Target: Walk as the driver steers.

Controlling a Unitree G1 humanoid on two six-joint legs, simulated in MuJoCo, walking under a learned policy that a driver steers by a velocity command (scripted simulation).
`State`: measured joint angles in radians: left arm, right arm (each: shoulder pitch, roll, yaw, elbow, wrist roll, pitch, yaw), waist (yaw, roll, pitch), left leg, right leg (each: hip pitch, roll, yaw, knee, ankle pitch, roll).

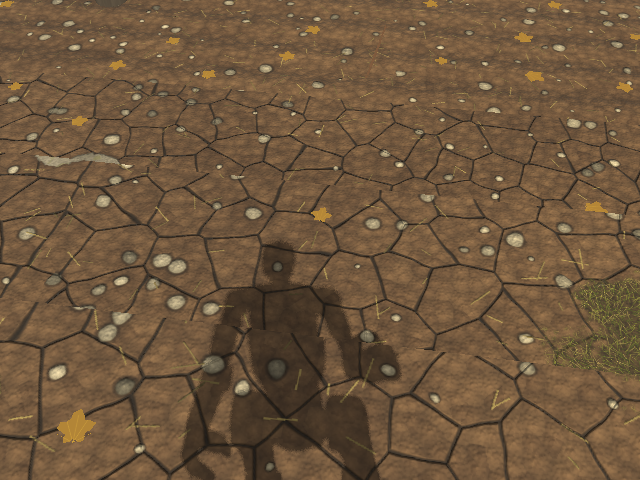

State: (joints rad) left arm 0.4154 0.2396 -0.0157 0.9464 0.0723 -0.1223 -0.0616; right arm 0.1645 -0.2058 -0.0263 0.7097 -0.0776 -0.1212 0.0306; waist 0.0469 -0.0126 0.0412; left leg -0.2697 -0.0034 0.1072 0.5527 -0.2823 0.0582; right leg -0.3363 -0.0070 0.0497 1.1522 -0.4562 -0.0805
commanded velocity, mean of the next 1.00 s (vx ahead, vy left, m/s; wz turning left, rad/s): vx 0.49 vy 0.00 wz -0.27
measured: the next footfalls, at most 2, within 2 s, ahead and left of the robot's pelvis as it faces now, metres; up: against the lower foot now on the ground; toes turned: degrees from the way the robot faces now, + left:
right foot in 0.50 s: +0.42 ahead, -0.18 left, -0.17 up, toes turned -21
left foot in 0.90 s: +0.80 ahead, -0.08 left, -0.17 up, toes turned -18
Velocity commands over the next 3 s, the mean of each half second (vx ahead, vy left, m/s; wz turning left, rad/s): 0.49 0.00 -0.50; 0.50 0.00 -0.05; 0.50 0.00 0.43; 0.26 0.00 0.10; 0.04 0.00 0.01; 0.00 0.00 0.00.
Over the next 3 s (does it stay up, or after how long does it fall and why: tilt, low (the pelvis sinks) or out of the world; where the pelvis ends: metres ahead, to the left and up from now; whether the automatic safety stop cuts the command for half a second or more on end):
stays up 1.18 -0.22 -0.35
